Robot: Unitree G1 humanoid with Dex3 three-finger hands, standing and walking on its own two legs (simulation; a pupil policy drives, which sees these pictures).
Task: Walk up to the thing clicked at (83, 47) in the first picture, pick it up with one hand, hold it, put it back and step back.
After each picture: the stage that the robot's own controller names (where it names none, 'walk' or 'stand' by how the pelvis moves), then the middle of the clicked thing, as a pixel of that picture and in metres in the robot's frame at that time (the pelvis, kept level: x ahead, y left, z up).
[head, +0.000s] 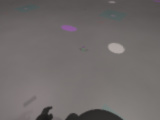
stand; (83, 48) +1.45 +0.20 -0.72
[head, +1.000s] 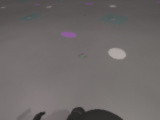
walk; (82, 55) +1.30 +0.30 -0.71
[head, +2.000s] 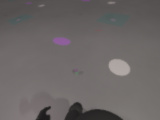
walk; (76, 72) +0.80 +0.32 -0.72
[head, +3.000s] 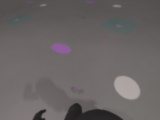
walk; (75, 91) +0.46 +0.25 -0.72
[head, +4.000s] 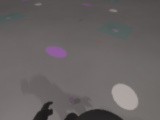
stand; (71, 101) +0.34 +0.21 -0.71
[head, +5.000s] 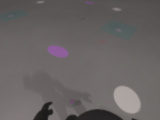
stand; (72, 102) +0.31 +0.20 -0.72
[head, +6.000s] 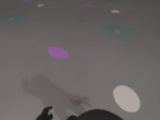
stand; (72, 102) +0.34 +0.20 -0.72
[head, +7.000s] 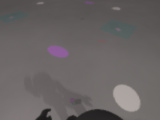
stand; (72, 101) +0.32 +0.21 -0.73
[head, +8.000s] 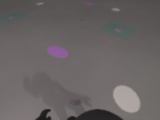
stand; (72, 102) +0.32 +0.21 -0.73
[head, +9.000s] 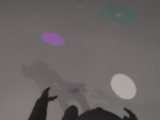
go down; (70, 91) +0.34 +0.20 -0.69
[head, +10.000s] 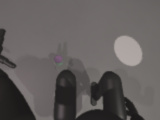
go down; (58, 60) +0.42 +0.23 -0.30
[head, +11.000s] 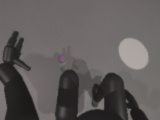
close in; (62, 60) +0.43 +0.22 -0.30
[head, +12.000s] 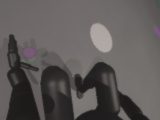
close in; (29, 55) +0.42 +0.26 -0.23
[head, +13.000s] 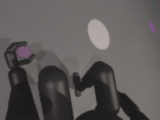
close; (24, 54) +0.41 +0.27 -0.23
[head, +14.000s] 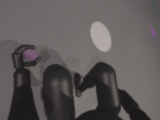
lift; (29, 56) +0.38 +0.26 -0.23
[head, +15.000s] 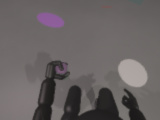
lift; (62, 71) +0.33 +0.19 -0.01
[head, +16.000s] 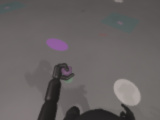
hold; (67, 74) +0.32 +0.17 +0.00
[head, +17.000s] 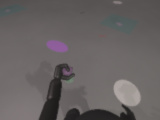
hold; (68, 74) +0.33 +0.17 +0.00
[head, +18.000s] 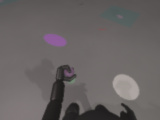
crouch; (70, 75) +0.33 +0.15 -0.04
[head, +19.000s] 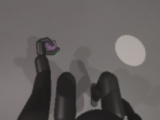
lower; (52, 49) +0.47 +0.23 -0.09
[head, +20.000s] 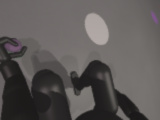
lower; (15, 49) +0.45 +0.28 -0.23
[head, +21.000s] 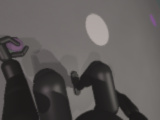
lower; (16, 48) +0.44 +0.28 -0.23
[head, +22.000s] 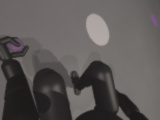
lower; (17, 48) +0.44 +0.28 -0.23
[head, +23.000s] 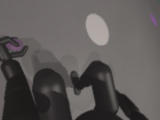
lower; (16, 48) +0.44 +0.28 -0.23
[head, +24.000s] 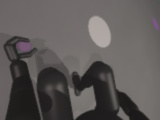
draw back; (24, 49) +0.43 +0.26 -0.24
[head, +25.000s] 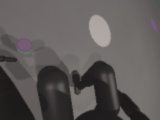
rise; (24, 47) +0.43 +0.26 -0.24
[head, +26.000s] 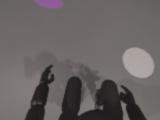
walk; (72, 65) +0.44 +0.19 -0.42
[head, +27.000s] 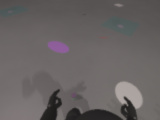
stand; (74, 96) +0.37 +0.17 -0.66
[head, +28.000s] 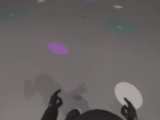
stand; (73, 97) +0.38 +0.19 -0.67
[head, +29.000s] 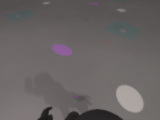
stand; (76, 98) +0.38 +0.17 -0.71
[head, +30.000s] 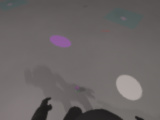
walk; (77, 89) +0.41 +0.15 -0.71
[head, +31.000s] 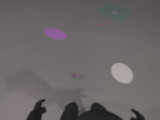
walk; (77, 76) +0.56 +0.14 -0.71
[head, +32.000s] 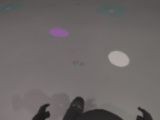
walk; (77, 63) +0.86 +0.29 -0.69
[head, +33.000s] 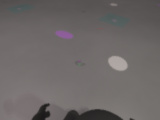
stand; (79, 63) +0.99 +0.21 -0.71
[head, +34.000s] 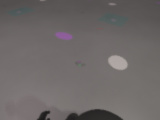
stand; (79, 63) +1.00 +0.21 -0.72
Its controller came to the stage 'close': yes
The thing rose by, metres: 0.71
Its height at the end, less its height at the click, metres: +0.00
